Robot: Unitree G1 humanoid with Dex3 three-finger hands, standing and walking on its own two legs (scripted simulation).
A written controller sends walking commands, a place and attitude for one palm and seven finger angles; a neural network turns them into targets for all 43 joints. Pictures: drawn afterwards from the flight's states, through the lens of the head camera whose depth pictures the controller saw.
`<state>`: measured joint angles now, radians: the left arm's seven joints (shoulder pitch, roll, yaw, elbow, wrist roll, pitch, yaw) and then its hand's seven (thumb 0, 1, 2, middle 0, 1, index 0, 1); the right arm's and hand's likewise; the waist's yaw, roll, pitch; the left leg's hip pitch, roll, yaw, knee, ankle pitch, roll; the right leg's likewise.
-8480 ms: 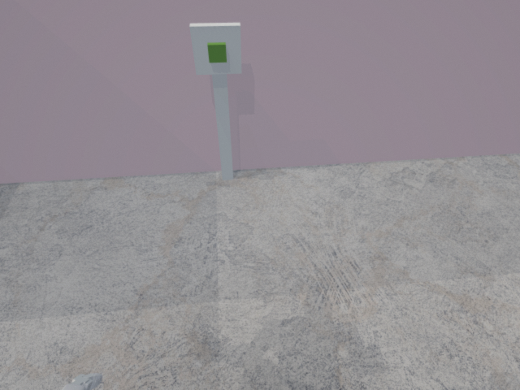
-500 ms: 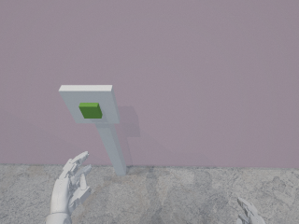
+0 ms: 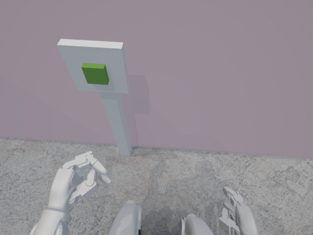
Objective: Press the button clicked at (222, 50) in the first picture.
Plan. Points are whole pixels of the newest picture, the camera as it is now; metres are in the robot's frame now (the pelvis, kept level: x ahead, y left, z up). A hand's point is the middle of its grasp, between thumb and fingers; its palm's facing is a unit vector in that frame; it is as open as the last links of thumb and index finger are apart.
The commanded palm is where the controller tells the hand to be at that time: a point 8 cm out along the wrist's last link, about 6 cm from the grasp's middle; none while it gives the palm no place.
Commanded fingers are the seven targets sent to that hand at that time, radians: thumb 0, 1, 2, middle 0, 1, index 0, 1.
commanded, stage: raise the hand and make a fist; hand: left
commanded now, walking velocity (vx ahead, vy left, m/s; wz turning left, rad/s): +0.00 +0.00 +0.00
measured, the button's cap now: (96, 73) +0.55 +0.23 +0.06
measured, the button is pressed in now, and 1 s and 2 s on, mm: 0 0 0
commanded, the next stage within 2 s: aim a knuckle at the button in 1.26 s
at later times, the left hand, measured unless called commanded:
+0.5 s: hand (75, 176) +0.24 +0.20 +0.05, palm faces +0.03 -1.00 -0.04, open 3.1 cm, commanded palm +0.21 +0.26 +0.05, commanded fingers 0.00 0.90 0.90 -1.30 -1.50 -1.30 -1.50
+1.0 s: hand (67, 168) +0.25 +0.22 +0.05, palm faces +0.00 -1.00 -0.05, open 3.1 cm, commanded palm +0.23 +0.28 +0.06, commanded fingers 0.00 0.90 0.90 -1.30 -1.50 -1.30 -1.50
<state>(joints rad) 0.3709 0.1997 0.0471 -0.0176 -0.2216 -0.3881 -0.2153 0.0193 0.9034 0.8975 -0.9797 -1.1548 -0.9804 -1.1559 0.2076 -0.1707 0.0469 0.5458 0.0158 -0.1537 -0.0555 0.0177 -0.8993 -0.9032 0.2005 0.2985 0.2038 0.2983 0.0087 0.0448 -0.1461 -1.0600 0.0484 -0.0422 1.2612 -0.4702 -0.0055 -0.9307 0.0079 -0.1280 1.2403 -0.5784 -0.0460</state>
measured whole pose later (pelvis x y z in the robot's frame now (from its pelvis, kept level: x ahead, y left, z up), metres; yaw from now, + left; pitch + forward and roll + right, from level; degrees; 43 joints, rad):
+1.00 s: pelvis +0.03 +0.02 +0.01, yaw +0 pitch +17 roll -4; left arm 0.38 0.27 0.21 0.01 -0.29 -0.38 -0.27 0.02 0.90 0.90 -1.30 -1.50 -1.30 -1.50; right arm 0.22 -0.23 0.00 0.54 0.02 -0.15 -0.06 0.02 -0.90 -0.90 0.20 0.30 0.20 0.30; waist -0.02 0.03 -0.16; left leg -1.02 0.04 -0.02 1.22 -0.50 0.02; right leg -0.88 0.00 -0.11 1.17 -0.58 -0.01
